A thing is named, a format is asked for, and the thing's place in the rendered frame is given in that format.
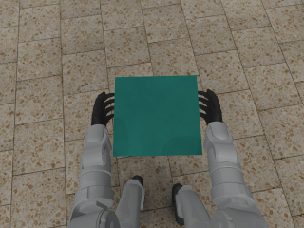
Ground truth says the robot left thigh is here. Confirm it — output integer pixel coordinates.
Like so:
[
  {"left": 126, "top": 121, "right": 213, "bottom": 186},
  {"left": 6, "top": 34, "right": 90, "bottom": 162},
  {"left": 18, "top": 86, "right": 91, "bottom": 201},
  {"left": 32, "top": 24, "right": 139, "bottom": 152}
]
[{"left": 115, "top": 183, "right": 145, "bottom": 228}]

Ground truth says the robot thigh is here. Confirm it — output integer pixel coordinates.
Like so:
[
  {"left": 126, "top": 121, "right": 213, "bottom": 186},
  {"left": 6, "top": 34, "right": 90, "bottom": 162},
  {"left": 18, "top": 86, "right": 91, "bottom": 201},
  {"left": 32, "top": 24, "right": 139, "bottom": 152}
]
[
  {"left": 175, "top": 190, "right": 211, "bottom": 228},
  {"left": 115, "top": 183, "right": 145, "bottom": 228}
]

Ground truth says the robot right thigh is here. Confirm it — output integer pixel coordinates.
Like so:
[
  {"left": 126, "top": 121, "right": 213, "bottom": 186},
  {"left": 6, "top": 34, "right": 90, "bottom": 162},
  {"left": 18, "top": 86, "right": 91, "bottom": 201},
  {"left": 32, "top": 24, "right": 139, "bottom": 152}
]
[{"left": 175, "top": 190, "right": 211, "bottom": 228}]

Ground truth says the right robot hand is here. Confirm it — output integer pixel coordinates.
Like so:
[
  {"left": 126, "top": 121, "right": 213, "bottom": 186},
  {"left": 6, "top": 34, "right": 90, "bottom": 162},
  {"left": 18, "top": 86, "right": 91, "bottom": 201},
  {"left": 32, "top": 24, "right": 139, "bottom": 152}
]
[{"left": 198, "top": 89, "right": 223, "bottom": 126}]

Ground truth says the robot left forearm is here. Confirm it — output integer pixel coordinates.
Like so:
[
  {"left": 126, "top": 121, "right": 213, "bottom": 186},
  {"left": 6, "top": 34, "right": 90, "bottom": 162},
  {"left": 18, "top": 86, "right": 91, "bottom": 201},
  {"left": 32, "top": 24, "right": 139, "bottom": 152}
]
[{"left": 66, "top": 124, "right": 114, "bottom": 228}]

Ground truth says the robot right forearm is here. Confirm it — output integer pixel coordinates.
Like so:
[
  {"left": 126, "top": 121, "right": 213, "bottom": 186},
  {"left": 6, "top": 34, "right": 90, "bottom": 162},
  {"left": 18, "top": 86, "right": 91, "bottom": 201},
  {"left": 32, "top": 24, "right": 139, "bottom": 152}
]
[{"left": 203, "top": 122, "right": 265, "bottom": 221}]

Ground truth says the left robot upper arm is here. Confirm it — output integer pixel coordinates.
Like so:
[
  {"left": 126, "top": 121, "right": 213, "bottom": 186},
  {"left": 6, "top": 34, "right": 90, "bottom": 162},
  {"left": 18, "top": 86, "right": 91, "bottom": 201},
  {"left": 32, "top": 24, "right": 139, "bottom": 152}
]
[{"left": 67, "top": 209, "right": 121, "bottom": 228}]

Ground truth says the carton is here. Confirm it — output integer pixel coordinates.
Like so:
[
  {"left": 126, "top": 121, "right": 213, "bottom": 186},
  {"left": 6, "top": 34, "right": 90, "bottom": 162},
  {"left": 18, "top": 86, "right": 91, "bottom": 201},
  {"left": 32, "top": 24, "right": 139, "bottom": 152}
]
[{"left": 113, "top": 75, "right": 202, "bottom": 157}]

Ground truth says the right robot upper arm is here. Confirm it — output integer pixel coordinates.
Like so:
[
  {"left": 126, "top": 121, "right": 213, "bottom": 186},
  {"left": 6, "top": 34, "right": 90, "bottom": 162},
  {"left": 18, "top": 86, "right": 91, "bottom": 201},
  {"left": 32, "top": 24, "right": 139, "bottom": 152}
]
[{"left": 210, "top": 207, "right": 268, "bottom": 228}]

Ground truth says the left robot hand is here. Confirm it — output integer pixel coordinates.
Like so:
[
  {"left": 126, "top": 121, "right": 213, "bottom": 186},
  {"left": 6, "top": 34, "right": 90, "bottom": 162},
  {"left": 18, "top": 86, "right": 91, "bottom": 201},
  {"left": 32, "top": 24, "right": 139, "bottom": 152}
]
[{"left": 91, "top": 92, "right": 115, "bottom": 126}]

